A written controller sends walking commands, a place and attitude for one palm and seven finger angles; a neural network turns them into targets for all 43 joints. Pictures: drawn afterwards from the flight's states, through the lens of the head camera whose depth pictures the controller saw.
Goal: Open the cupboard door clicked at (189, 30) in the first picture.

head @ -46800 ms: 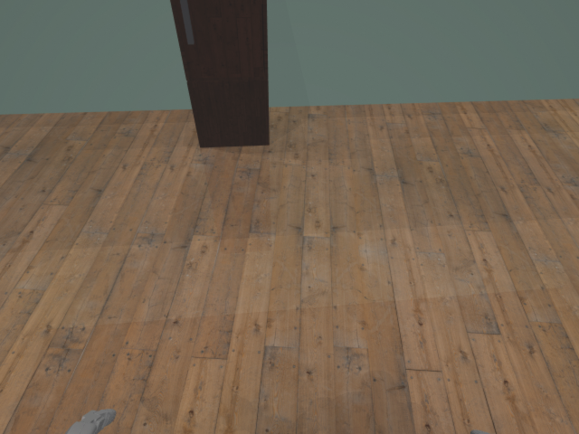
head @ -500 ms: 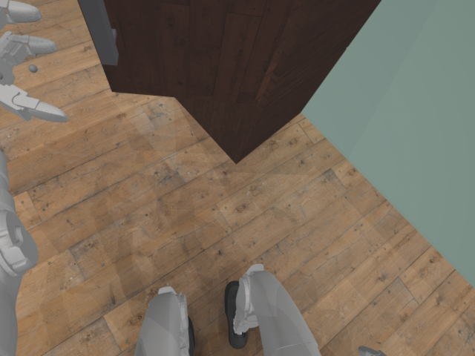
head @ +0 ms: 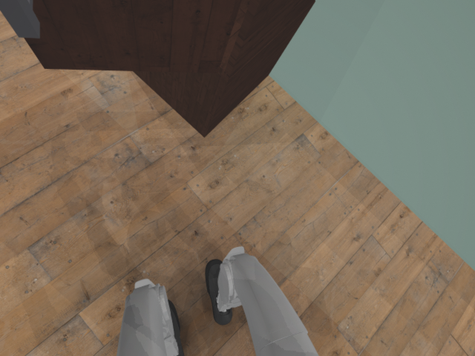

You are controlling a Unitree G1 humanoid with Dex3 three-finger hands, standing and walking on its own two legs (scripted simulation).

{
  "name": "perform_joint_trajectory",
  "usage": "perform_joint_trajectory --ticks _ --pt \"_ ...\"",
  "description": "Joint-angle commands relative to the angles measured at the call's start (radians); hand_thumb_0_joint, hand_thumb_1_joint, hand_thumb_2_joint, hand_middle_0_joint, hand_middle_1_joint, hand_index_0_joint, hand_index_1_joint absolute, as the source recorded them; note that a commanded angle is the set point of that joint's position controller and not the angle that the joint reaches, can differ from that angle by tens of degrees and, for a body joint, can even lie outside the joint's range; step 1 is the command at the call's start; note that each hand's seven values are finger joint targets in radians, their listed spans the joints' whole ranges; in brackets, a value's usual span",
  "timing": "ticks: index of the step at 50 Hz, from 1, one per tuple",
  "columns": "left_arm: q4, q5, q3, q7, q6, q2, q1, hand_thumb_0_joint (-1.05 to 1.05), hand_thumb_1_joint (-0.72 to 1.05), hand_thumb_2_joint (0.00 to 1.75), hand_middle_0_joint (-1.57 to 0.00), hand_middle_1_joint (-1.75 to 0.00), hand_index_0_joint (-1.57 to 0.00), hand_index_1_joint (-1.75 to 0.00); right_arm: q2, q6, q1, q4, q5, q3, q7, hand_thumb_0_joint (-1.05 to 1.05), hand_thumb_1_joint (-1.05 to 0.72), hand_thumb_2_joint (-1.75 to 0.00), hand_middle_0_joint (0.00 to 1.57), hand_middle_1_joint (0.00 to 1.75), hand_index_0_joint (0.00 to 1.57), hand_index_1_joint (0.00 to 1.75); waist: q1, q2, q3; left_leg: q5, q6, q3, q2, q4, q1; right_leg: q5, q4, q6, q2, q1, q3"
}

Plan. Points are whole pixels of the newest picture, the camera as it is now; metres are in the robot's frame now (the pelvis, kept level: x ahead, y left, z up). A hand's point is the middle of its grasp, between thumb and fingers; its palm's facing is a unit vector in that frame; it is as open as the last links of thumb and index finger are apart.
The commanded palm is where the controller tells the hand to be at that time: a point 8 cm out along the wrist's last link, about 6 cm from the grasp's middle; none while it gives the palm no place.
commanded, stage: move the hooked fingers beside the handle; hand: left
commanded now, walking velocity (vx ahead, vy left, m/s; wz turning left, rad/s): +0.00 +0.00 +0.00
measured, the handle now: out of the picture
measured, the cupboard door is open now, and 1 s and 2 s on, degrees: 49 49 49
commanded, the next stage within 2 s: slide the fingers in behind the handle in 0.64 s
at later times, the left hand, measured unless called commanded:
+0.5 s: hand out of the picture +0.58 +0.26 +0.05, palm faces -0.04 -1.00 -0.01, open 14.0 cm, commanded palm +0.58 +0.26 +0.05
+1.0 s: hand out of the picture +0.59 +0.24 +0.05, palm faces -0.04 -1.00 -0.01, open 14.0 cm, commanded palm +0.58 +0.24 +0.05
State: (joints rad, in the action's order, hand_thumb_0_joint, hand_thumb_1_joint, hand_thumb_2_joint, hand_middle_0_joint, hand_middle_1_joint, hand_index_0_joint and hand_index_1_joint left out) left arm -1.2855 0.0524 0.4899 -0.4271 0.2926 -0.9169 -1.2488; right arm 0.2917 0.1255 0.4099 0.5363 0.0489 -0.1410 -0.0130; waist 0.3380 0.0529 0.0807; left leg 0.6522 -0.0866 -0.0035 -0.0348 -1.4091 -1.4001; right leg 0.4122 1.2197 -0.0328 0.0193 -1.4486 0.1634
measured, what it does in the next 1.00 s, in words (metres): stands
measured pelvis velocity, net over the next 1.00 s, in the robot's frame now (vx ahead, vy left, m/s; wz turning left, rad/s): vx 0.00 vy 0.00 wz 0.00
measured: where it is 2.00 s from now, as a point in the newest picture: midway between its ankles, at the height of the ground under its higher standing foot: (196, 323)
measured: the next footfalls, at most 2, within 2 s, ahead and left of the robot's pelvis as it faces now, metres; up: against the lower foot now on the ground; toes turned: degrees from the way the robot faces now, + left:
none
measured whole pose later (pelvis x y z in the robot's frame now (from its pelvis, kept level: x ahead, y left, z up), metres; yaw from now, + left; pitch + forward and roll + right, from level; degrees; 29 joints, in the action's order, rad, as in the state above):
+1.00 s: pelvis +0.00 +0.00 +0.01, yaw +0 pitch +35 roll -8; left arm -1.25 0.01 0.45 -0.39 0.30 -0.80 -1.19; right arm 0.27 0.13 0.41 0.56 0.05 -0.13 -0.03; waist 0.31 0.05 0.10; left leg 0.65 -0.08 0.01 -0.03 -1.38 -1.35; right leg 0.41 1.18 -0.03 0.03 -1.39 0.16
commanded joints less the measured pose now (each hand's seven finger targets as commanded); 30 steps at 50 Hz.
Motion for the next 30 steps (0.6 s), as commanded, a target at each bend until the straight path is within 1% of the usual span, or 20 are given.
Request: perform_joint_trajectory --ticks 1,3,4,6,8,9,10,11,12,14,15,18,20,22,23,24,25,26,29,30 --pt "0.29 -0.055 0.087 -0.008 0.071 -0.319 -0.351 0.0 -0.5 0.3 -0.3 -1.2 -0.3 -1.2 0.237 0.013 0.249 -0.017 0.001 0.091 0.01 0.0 -0.9 -0.9 0.2 0.3 0.2 0.3 -0.034 0.304 0.733 -0.775 0.067 0.167 -0.028 0.157 0.525 -0.346 -0.052 0.002 0.035 0.444 -0.097" --pt "0.324 -0.065 0.097 -0.01 0.074 -0.329 -0.367 0.0 -0.5 0.3 -0.3 -1.2 -0.3 -1.2 0.233 0.011 0.243 -0.012 -0.003 0.093 0.008 0.0 -0.9 -0.9 0.2 0.3 0.2 0.3 -0.038 0.322 0.742 -0.745 0.062 0.155 -0.023 0.161 0.514 -0.348 -0.06 0.004 0.035 0.471 -0.105" --pt "0.336 -0.069 0.088 -0.009 0.073 -0.311 -0.377 0.0 -0.5 0.3 -0.3 -1.2 -0.3 -1.2 0.229 0.009 0.243 -0.007 -0.003 0.096 0.006 0.0 -0.9 -0.9 0.2 0.3 0.2 0.3 -0.031 0.329 0.744 -0.736 0.059 0.15 -0.022 0.161 0.516 -0.349 -0.065 0.005 0.035 0.471 -0.107" --pt "0.37 -0.069 0.117 -0.009 0.078 -0.343 -0.352 0.0 -0.5 0.3 -0.3 -1.2 -0.3 -1.2 0.231 0.008 0.253 -0.002 -0.004 0.099 0.002 0.0 -0.9 -0.9 0.2 0.3 0.2 0.3 -0.048 0.368 0.764 -0.805 0.072 0.162 -0.028 0.168 0.583 -0.357 -0.068 0.002 0.036 0.461 -0.103" --pt "0.35 -0.065 0.101 -0.014 0.069 -0.322 -0.305 0.0 -0.5 0.3 -0.3 -1.2 -0.3 -1.2 0.227 0.01 0.247 0.002 -0.006 0.098 0.001 0.0 -0.9 -0.9 0.2 0.3 0.2 0.3 -0.054 0.369 0.733 -0.834 0.075 0.161 -0.03 0.173 0.595 -0.355 -0.075 0.003 0.036 0.45 -0.098" --pt "0.322 -0.066 0.073 -0.017 0.059 -0.281 -0.286 0.0 -0.5 0.3 -0.3 -1.2 -0.3 -1.2 0.223 0.01 0.246 0.005 -0.006 0.098 -0.001 0.0 -0.9 -0.9 0.2 0.3 0.2 0.3 -0.046 0.353 0.698 -0.826 0.072 0.161 -0.03 0.176 0.587 -0.348 -0.082 0.004 0.037 0.439 -0.095" --pt "0.319 -0.066 0.045 -0.024 0.055 -0.241 -0.278 0.0 -0.5 0.3 -0.3 -1.2 -0.3 -1.2 0.221 0.009 0.247 0.006 -0.006 0.101 -0.002 0.0 -0.9 -0.9 0.2 0.3 0.2 0.3 -0.039 0.368 0.679 -0.846 0.071 0.166 -0.034 0.176 0.611 -0.343 -0.086 0.003 0.036 0.408 -0.094" --pt "0.287 -0.069 0.008 -0.03 0.042 -0.191 -0.276 0.0 -0.5 0.3 -0.3 -1.2 -0.3 -1.2 0.225 0.01 0.245 0.015 -0.007 0.102 -0.002 0.0 -0.9 -0.9 0.2 0.3 0.2 0.3 -0.024 0.341 0.638 -0.824 0.072 0.168 -0.038 0.179 0.604 -0.322 -0.094 0.005 0.039 0.383 -0.087" --pt "0.269 -0.072 0.008 -0.033 0.036 -0.191 -0.277 0.0 -0.5 0.3 -0.3 -1.2 -0.3 -1.2 0.227 0.011 0.247 0.019 -0.005 0.103 0.002 0.0 -0.9 -0.9 0.2 0.3 0.2 0.3 -0.02 0.322 0.616 -0.802 0.069 0.166 -0.036 0.178 0.582 -0.31 -0.096 0.008 0.039 0.378 -0.085" --pt "0.227 -0.083 -0.036 -0.038 0.024 -0.122 -0.284 0.0 -0.5 0.3 -0.3 -1.2 -0.3 -1.2 0.227 0.009 0.247 0.024 -0.006 0.107 0.005 0.0 -0.9 -0.9 0.2 0.3 0.2 0.3 0.002 0.278 0.571 -0.752 0.062 0.166 -0.033 0.182 0.556 -0.283 -0.104 0.009 0.042 0.353 -0.08" --pt "0.235 -0.088 -0.047 -0.042 0.031 -0.108 -0.303 0.0 -0.5 0.3 -0.3 -1.2 -0.3 -1.2 0.226 0.005 0.25 0.027 -0.004 0.107 0.006 0.0 -0.9 -0.9 0.2 0.3 0.2 0.3 0.007 0.298 0.569 -0.772 0.066 0.177 -0.036 0.183 0.58 -0.281 -0.101 0.006 0.04 0.33 -0.077" --pt "0.254 -0.095 -0.029 -0.032 0.05 -0.115 -0.307 0.0 -0.5 0.3 -0.3 -1.2 -0.3 -1.2 0.227 0.003 0.25 0.027 -0.001 0.111 0.008 0.0 -0.9 -0.9 0.2 0.3 0.2 0.3 -0.009 0.317 0.621 -0.828 0.082 0.181 -0.033 0.175 0.614 -0.295 -0.092 0.004 0.042 0.33 -0.078" --pt "0.264 -0.093 -0.014 -0.016 0.07 -0.131 -0.326 0.0 -0.5 0.3 -0.3 -1.2 -0.3 -1.2 0.223 0.001 0.249 0.032 0.002 0.112 0.007 0.0 -0.9 -0.9 0.2 0.3 0.2 0.3 -0.008 0.337 0.613 -0.851 0.088 0.182 -0.036 0.167 0.625 -0.305 -0.084 0.0 0.041 0.31 -0.079" --pt "0.279 -0.083 0.001 0.0 0.087 -0.15 -0.329 0.0 -0.5 0.3 -0.3 -1.2 -0.3 -1.2 0.223 0.005 0.24 0.026 0.004 0.111 0.004 0.0 -0.9 -0.9 0.2 0.3 0.2 0.3 -0.02 0.349 0.624 -0.862 0.095 0.183 -0.034 0.169 0.637 -0.298 -0.082 -0.002 0.041 0.317 -0.079" --pt "0.28 -0.076 -0.019 0.007 0.092 -0.128 -0.337 0.0 -0.5 0.3 -0.3 -1.2 -0.3 -1.2 0.22 0.004 0.235 0.025 0.005 0.11 0.001 0.0 -0.9 -0.9 0.2 0.3 0.2 0.3 -0.016 0.352 0.628 -0.851 0.096 0.183 -0.033 0.171 0.638 -0.292 -0.081 -0.003 0.041 0.317 -0.078" --pt "0.289 -0.074 -0.004 0.016 0.097 -0.143 -0.338 0.0 -0.5 0.3 -0.3 -1.2 -0.3 -1.2 0.218 0.006 0.235 0.026 0.005 0.112 0.002 0.0 -0.9 -0.9 0.2 0.3 0.2 0.3 -0.017 0.346 0.627 -0.864 0.095 0.181 -0.034 0.168 0.64 -0.305 -0.081 -0.002 0.039 0.324 -0.079" --pt "0.303 -0.068 0.004 0.02 0.106 -0.157 -0.336 0.0 -0.5 0.3 -0.3 -1.2 -0.3 -1.2 0.219 0.006 0.236 0.022 0.005 0.111 0.0 0.0 -0.9 -0.9 0.2 0.3 0.2 0.3 -0.025 0.375 0.641 -0.889 0.099 0.186 -0.037 0.166 0.662 -0.305 -0.075 -0.006 0.039 0.309 -0.081" --pt "0.28 -0.063 0.021 0.024 0.104 -0.18 -0.328 0.0 -0.5 0.3 -0.3 -1.2 -0.3 -1.2 0.222 0.011 0.236 0.02 0.004 0.107 0.0 0.0 -0.9 -0.9 0.2 0.3 0.2 0.3 -0.028 0.352 0.638 -0.875 0.103 0.19 -0.038 0.171 0.654 -0.295 -0.075 -0.004 0.041 0.323 -0.078" --pt "0.266 -0.055 0.025 0.033 0.1 -0.196 -0.339 0.0 -0.5 0.3 -0.3 -1.2 -0.3 -1.2 0.221 0.013 0.224 0.011 0.002 0.101 0.002 0.0 -0.9 -0.9 0.2 0.3 0.2 0.3 -0.024 0.338 0.636 -0.832 0.093 0.18 -0.03 0.168 0.604 -0.296 -0.071 -0.001 0.039 0.351 -0.082" --pt "0.277 -0.05 0.024 0.033 0.105 -0.203 -0.35 0.0 -0.5 0.3 -0.3 -1.2 -0.3 -1.2 0.22 0.014 0.227 0.01 0.002 0.101 0.002 0.0 -0.9 -0.9 0.2 0.3 0.2 0.3 -0.023 0.356 0.642 -0.849 0.096 0.189 -0.035 0.167 0.627 -0.292 -0.066 -0.004 0.037 0.33 -0.081"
